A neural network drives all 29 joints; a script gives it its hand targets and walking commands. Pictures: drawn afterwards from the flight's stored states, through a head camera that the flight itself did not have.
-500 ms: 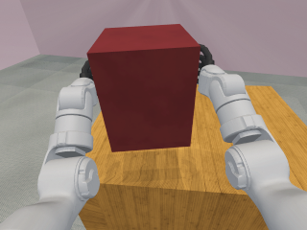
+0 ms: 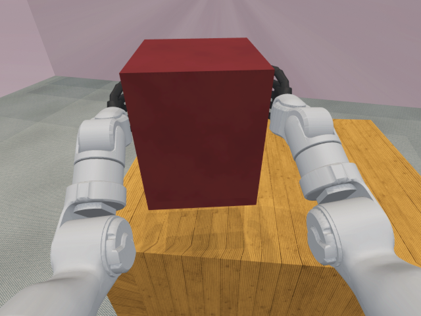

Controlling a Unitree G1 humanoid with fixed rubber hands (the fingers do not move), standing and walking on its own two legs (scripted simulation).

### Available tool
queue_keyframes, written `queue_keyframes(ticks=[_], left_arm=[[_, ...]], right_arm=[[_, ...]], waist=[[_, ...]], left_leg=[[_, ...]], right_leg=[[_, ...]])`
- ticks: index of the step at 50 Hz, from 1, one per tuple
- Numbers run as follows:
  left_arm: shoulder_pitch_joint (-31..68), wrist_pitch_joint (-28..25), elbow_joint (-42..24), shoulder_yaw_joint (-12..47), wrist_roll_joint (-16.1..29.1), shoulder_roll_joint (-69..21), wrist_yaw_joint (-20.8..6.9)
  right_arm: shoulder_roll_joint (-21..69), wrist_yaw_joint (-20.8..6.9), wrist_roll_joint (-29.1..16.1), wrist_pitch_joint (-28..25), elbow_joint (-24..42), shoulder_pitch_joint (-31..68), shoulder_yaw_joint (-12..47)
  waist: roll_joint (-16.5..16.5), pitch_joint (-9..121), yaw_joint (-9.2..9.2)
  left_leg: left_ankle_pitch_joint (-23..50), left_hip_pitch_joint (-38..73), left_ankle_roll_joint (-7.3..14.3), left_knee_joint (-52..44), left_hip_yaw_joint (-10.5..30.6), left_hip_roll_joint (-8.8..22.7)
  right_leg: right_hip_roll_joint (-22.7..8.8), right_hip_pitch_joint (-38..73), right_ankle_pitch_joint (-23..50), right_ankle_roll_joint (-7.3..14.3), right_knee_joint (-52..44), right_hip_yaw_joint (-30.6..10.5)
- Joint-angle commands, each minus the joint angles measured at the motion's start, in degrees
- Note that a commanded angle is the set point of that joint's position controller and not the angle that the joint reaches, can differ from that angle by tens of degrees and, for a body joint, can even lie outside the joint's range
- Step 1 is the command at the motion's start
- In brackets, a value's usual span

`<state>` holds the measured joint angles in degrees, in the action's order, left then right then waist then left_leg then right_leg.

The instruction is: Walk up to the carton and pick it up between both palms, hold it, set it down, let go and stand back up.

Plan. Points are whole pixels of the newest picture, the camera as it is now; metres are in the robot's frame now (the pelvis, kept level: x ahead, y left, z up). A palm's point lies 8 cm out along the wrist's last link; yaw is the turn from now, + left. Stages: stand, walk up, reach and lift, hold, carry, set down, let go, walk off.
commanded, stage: hold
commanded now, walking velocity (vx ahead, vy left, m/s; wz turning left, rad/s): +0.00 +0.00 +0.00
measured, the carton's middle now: (199, 120) +0.39 +0.02 +0.25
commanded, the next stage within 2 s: none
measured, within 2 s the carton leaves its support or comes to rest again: neither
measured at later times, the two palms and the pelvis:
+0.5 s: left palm (121, 122) +0.38 +0.16 +0.26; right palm (280, 108) +0.38 -0.13 +0.28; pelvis +0.00 +0.00 +0.00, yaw +0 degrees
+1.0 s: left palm (119, 120) +0.38 +0.16 +0.27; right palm (279, 112) +0.38 -0.13 +0.27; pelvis +0.00 +0.00 +0.00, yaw +0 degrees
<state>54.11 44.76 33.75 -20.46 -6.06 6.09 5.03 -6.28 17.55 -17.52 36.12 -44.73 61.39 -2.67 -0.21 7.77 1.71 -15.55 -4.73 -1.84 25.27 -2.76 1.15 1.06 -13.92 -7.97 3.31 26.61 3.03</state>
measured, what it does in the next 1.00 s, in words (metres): stands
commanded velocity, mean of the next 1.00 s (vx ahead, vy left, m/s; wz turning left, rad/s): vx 0.00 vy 0.00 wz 0.00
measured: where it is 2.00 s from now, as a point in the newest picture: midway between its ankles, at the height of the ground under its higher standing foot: outside the picture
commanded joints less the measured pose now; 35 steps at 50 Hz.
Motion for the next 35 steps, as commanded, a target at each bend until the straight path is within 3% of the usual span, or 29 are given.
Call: queue_keyframes(ticks=[1, 2, 3, 5, 6, 7, 8, 9, 10, 11, 12, 14, 15, 16, 17, 18, 19, 22, 23, 24, 25, 26, 27, 29, 30, 32, 33, 34, 35], left_arm=[[62.22, -6.95, -15.83, 19.05, 9.15, -35.25, -6.60], [64.28, -7.62, -18.44, 22.31, 11.31, -37.38, -6.35], [64.31, -7.60, -17.08, 22.46, 11.36, -37.24, -6.06], [65.55, -7.61, -24.35, 26.42, 13.92, -39.81, -5.08], [63.61, -7.60, -23.45, 25.45, 13.13, -39.50, -5.13], [64.34, -7.40, -21.96, 27.01, 13.06, -40.66, -5.13], [62.87, -7.14, -17.95, 24.21, 12.62, -38.50, -5.16], [62.23, -7.36, -17.27, 22.46, 11.37, -38.50, -4.91], [60.52, -7.21, -15.89, 23.06, 10.73, -38.27, -5.19], [59.55, -6.43, -18.11, 23.40, 10.57, -38.33, -5.13], [59.03, -5.90, -16.08, 21.40, 9.25, -36.95, -5.72], [57.72, -6.20, -9.30, 16.98, 6.11, -34.66, -6.57], [57.31, -6.11, -10.54, 16.04, 6.13, -34.30, -6.39], [54.91, -5.77, -10.09, 14.97, 5.47, -34.25, -6.56], [58.48, -5.92, -7.56, 14.35, 4.50, -32.21, -7.16], [60.29, -6.18, -10.92, 15.08, 6.10, -33.30, -7.14], [59.21, -6.05, -12.16, 15.51, 5.50, -33.46, -6.89], [58.59, -7.21, -8.63, 14.68, 6.65, -33.60, -6.90], [63.12, -7.29, -15.35, 18.78, 9.31, -35.72, -6.30], [64.67, -7.75, -17.99, 19.57, 9.90, -35.86, -6.00], [64.88, -8.27, -21.81, 20.99, 11.35, -35.75, -5.39], [67.03, -8.09, -23.69, 23.64, 12.68, -37.25, -5.12], [62.59, -7.37, -22.99, 24.87, 12.51, -39.37, -4.87], [62.94, -7.70, -21.91, 24.47, 12.69, -38.85, -4.78], [63.51, -7.92, -24.85, 27.69, 14.04, -39.68, -4.65], [60.97, -6.97, -16.44, 24.25, 11.16, -38.31, -5.38], [57.37, -6.14, -13.71, 22.84, 9.38, -38.36, -5.48], [54.10, -5.38, -10.48, 19.85, 7.89, -37.25, -6.01], [52.82, -5.07, -9.30, 18.09, 6.48, -36.43, -6.40]], right_arm=[[47.63, -9.19, -9.60, -2.92, 18.70, 56.23, 14.81], [48.07, -9.11, -10.12, -3.51, 20.59, 56.08, 15.20], [48.28, -8.81, -10.48, -3.38, 20.49, 57.72, 15.45], [49.13, -8.53, -12.15, -3.30, 25.28, 56.61, 17.28], [49.06, -8.44, -12.25, -2.95, 24.81, 55.73, 17.43], [48.09, -8.50, -12.09, -3.27, 24.18, 56.74, 16.64], [48.76, -8.36, -13.14, -3.38, 27.40, 60.47, 18.45], [48.94, -8.49, -12.49, -3.18, 25.27, 59.95, 17.82], [47.84, -8.42, -11.10, -3.15, 24.33, 58.28, 16.89], [47.49, -8.36, -11.53, -3.22, 26.62, 58.49, 17.91], [48.40, -7.97, -10.41, -2.35, 23.35, 55.53, 18.11], [46.03, -8.48, -9.13, -1.58, 15.38, 53.44, 14.45], [45.96, -8.69, -9.79, -2.02, 16.98, 54.40, 15.06], [44.43, -8.84, -8.62, -1.90, 14.95, 51.45, 12.63], [45.69, -8.86, -7.46, -1.48, 12.25, 52.54, 12.75], [47.02, -8.95, -8.18, -1.96, 14.36, 54.10, 13.09], [45.61, -8.95, -7.88, -1.45, 11.99, 50.06, 12.29], [45.60, -9.47, -7.72, -2.76, 13.23, 53.77, 12.59], [47.05, -9.41, -9.37, -3.33, 18.83, 57.16, 13.92], [48.96, -9.38, -10.27, -2.99, 17.10, 55.14, 14.50], [49.99, -9.06, -12.03, -3.54, 22.06, 56.17, 16.81], [51.00, -8.82, -12.55, -3.70, 23.44, 58.07, 17.85], [48.73, -8.39, -12.73, -3.19, 24.53, 56.12, 18.37], [49.63, -8.17, -12.97, -3.34, 26.32, 57.73, 18.99], [49.91, -8.11, -13.70, -3.25, 27.87, 56.95, 20.27], [48.11, -7.74, -11.25, -2.43, 24.26, 56.20, 17.51], [46.02, -7.91, -11.23, -2.87, 25.47, 58.50, 16.60], [45.09, -7.67, -10.19, -2.30, 22.64, 56.23, 16.17], [43.85, -8.05, -8.84, -1.93, 19.24, 53.04, 14.25]], waist=[[-0.18, 28.13, 1.34], [-2.63, 31.93, 2.61], [-1.79, 31.53, 2.63], [-3.67, 37.30, 3.83], [-3.68, 35.12, 3.10], [-5.02, 34.62, 4.35], [-0.29, 34.65, 2.03], [-0.50, 33.89, 0.74], [-0.65, 32.86, 1.99], [0.70, 34.23, 1.77], [1.45, 30.12, 1.45], [1.27, 23.71, 1.43], [1.12, 24.82, 0.62], [1.03, 23.17, 0.93], [2.63, 19.83, 1.67], [2.40, 22.58, 1.29], [0.67, 23.01, 1.81], [0.84, 24.59, 0.92], [-0.98, 29.95, 0.92], [-1.38, 30.60, 0.90], [-1.74, 34.93, 0.53], [-1.98, 36.00, 1.74], [-2.47, 37.22, 2.96], [-1.07, 37.50, 1.92], [-2.12, 40.16, 2.99], [-0.86, 31.00, 3.03], [-0.90, 30.30, 2.63], [0.88, 27.38, 1.89], [0.60, 23.56, 2.30]], left_leg=[[5.56, -18.12, 0.93, -5.69, 5.46, -4.59], [8.06, -16.92, -0.01, -4.67, 5.43, -4.93], [7.54, -16.96, 0.30, -4.87, 5.54, -4.80], [14.49, -15.02, -0.68, -3.05, 6.12, -4.79], [14.63, -15.39, -0.25, -3.21, 6.12, -4.89], [13.06, -15.85, -0.98, -3.21, 6.66, -4.74], [13.08, -15.99, 0.59, -2.44, 6.55, -5.09], [11.98, -16.64, 0.25, -3.27, 5.98, -5.10], [9.79, -16.72, 0.74, -3.43, 5.97, -4.93], [10.39, -17.14, 0.52, -3.29, 6.20, -4.89], [9.37, -16.20, 0.58, -3.83, 5.66, -5.08], [2.93, -17.90, 0.99, -5.57, 5.28, -5.10], [3.07, -18.03, 1.10, -5.71, 5.16, -4.58], [3.03, -18.20, 0.92, -5.69, 5.37, -4.37], [-0.49, -19.18, 1.61, -6.17, 5.30, -4.87], [1.76, -18.16, 1.55, -6.17, 5.16, -4.58], [3.07, -17.87, 0.82, -5.82, 4.88, -4.66], [2.53, -19.03, 1.14, -5.94, 4.99, -4.72], [5.11, -19.19, 0.37, -5.73, 5.13, -4.62], [7.52, -17.59, 0.40, -5.46, 5.03, -4.69], [11.40, -16.46, 0.27, -3.99, 5.33, -5.11], [13.88, -15.12, 0.24, -3.50, 5.83, -5.18], [15.53, -14.49, -0.49, -2.94, 6.13, -4.87], [15.45, -14.91, -0.23, -2.35, 6.24, -5.05], [16.18, -13.57, -0.26, -1.81, 6.59, -5.10], [10.59, -15.65, 0.12, -3.07, 5.96, -5.38], [9.58, -17.00, 0.01, -3.51, 6.19, -4.86], [8.20, -16.61, 0.54, -4.14, 5.91, -4.70], [4.93, -16.91, 0.60, -5.48, 5.76, -4.51]], right_leg=[[-0.17, 27.23, 6.89, -5.60, -8.52, -7.01], [-0.04, 28.24, 10.17, -5.41, -7.96, -7.11], [0.70, 28.27, 10.21, -5.37, -7.63, -6.53], [1.45, 30.40, 20.17, -5.21, -5.84, -6.11], [0.86, 30.04, 19.46, -5.65, -6.63, -6.90], [1.15, 29.71, 18.79, -5.39, -6.25, -6.81], [1.06, 30.39, 19.54, -5.55, -6.28, -7.04], [1.05, 29.53, 17.08, -5.74, -6.62, -6.33], [0.55, 28.09, 14.65, -5.82, -7.40, -7.07], [0.34, 30.25, 15.39, -6.11, -7.28, -7.24], [0.12, 29.56, 14.95, -6.41, -7.68, -7.00], [0.00, 25.83, 6.75, -6.07, -8.81, -6.62], [-0.50, 26.48, 4.74, -5.98, -9.33, -7.18], [-1.17, 24.77, 1.88, -6.04, -10.48, -8.37], [-1.26, 24.26, -0.68, -6.06, -10.55, -7.99], [-0.73, 24.60, 1.43, -6.16, -9.86, -6.98], [-1.15, 25.44, 2.86, -6.02, -10.10, -8.07], [-1.01, 24.25, -1.00, -5.69, -10.29, -8.34], [-0.35, 27.50, 4.76, -5.63, -8.51, -7.29], [0.09, 28.08, 9.93, -5.63, -7.70, -6.87], [-0.10, 29.87, 15.43, -6.22, -6.99, -7.64], [1.20, 29.78, 18.98, -5.76, -5.87, -6.27], [1.05, 30.98, 20.79, -5.81, -6.19, -6.67], [0.81, 32.06, 22.04, -6.26, -5.96, -6.85], [0.96, 31.95, 22.82, -6.22, -5.54, -7.11], [0.57, 28.11, 17.29, -5.99, -7.21, -6.83], [0.78, 28.63, 15.60, -5.84, -7.09, -6.74], [-0.10, 27.69, 12.50, -5.98, -8.64, -7.31], [-0.40, 26.15, 8.44, -5.86, -9.68, -7.36]])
